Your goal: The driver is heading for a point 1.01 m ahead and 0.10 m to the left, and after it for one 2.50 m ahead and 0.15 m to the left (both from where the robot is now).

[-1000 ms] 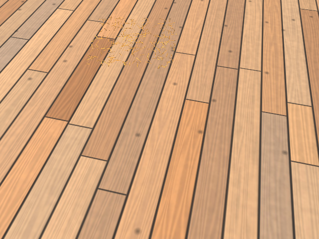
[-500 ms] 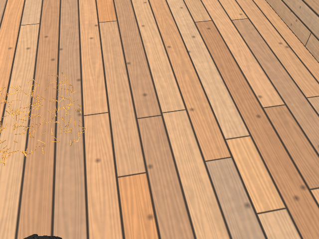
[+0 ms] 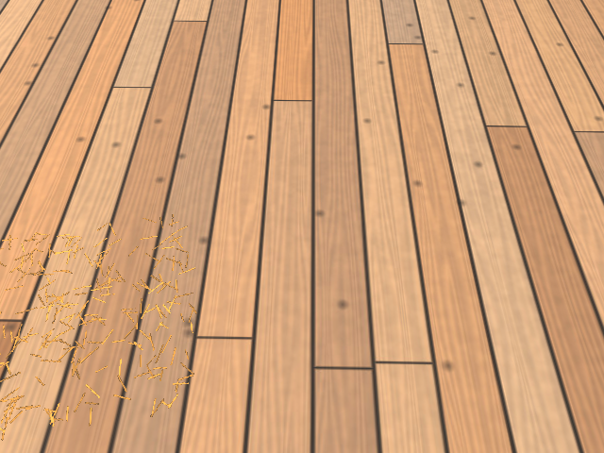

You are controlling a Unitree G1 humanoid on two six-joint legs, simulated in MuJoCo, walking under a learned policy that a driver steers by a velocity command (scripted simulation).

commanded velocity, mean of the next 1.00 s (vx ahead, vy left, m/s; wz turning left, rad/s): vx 0.91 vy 0.00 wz -0.03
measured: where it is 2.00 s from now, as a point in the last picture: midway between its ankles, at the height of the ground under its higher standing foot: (287, 213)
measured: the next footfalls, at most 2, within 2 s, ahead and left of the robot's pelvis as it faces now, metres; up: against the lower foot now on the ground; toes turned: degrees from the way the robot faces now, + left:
left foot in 0.12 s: +0.34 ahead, +0.06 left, +0.00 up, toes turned +11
right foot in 0.56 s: +0.81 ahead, +0.03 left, +0.00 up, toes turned +14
